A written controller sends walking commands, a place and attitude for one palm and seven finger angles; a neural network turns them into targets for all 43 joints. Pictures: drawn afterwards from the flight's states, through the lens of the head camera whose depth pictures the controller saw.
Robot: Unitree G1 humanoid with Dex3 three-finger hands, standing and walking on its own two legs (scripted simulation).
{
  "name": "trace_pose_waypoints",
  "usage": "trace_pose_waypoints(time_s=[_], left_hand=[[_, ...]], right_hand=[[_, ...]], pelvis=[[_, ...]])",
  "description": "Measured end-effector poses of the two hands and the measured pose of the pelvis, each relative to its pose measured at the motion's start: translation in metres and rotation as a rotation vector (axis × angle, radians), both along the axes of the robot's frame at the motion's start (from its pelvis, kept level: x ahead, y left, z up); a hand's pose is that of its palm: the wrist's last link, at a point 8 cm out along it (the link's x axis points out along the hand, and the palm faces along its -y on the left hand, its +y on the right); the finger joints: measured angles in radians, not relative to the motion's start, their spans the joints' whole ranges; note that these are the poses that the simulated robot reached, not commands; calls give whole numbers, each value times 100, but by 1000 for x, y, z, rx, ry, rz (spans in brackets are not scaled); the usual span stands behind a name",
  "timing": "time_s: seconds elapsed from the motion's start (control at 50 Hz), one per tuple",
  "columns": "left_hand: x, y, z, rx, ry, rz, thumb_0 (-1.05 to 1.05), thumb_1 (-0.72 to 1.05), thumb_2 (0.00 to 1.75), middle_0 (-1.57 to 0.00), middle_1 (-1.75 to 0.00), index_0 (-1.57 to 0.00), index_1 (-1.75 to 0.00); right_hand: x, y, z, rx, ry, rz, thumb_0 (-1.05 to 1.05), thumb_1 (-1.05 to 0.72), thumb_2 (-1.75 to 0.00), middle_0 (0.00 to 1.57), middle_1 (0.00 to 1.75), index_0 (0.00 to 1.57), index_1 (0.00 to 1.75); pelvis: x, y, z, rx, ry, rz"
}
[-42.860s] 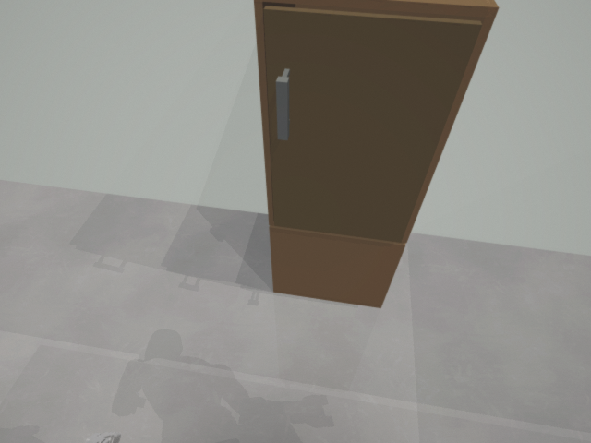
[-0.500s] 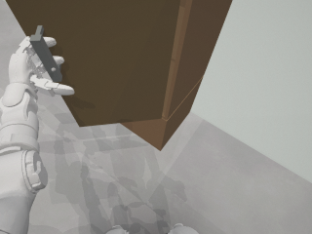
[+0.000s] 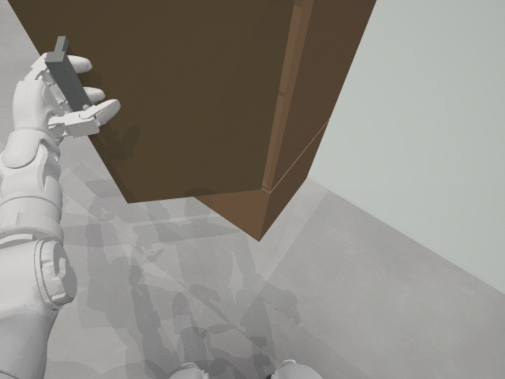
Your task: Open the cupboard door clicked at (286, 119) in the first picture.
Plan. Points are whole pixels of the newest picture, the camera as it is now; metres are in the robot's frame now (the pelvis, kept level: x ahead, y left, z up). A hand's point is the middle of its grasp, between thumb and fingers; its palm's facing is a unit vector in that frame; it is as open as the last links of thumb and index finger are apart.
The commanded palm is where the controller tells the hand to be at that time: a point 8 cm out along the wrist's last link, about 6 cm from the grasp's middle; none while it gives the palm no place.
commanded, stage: close the thumb around the handle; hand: left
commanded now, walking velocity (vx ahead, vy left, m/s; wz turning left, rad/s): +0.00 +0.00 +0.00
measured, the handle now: (77, 85) +0.55 +0.24 +0.12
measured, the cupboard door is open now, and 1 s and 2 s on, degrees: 44 65 89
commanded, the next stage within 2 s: pull the door open along its arc in 0.28 s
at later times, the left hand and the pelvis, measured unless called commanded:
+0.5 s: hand (87, 107) +0.50 +0.22 +0.12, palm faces +0.06 -1.00 +0.01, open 5.7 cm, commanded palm +0.46 +0.26 +0.12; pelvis +0.00 +0.00 +0.00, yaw +0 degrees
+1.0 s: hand (113, 168) +0.39 +0.16 +0.12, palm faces +0.29 -0.95 +0.11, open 6.2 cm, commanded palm +0.35 +0.21 +0.12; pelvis +0.01 +0.00 +0.01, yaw +1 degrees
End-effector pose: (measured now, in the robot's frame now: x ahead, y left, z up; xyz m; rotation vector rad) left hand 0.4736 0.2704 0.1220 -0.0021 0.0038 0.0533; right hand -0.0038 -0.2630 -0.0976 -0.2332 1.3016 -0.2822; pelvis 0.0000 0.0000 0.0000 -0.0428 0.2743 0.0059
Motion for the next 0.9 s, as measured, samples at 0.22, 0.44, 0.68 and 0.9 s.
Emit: trace_pose_waypoints(time_s=[0.22,0.44,0.68,0.9], left_hand=[[1,0,-3,3,9,-7,1,71,82,-38,-134,-39,-134],[5,0,-3,-9,14,0,2,71,83,-35,-135,-38,-135],[-19,-5,-5,-9,-15,-8,1,71,77,-35,-135,-36,-135],[-99,-39,-7,-53,-43,15,1,68,73,-36,-135,-33,-132]], right_hand=[[4,3,0,6,-4,-4,1,-91,-90,20,30,20,30],[7,-1,1,-5,-6,-2,1,-91,-90,20,30,20,30],[22,1,3,26,-53,-17,1,-91,-90,20,30,20,30],[111,14,14,95,-331,74,1,-91,-90,20,30,20,30]], pelvis=[[3,1,0,0,-2,-2],[3,0,0,0,5,-1],[12,0,5,8,-21,-22],[19,0,14,20,-106,-20]])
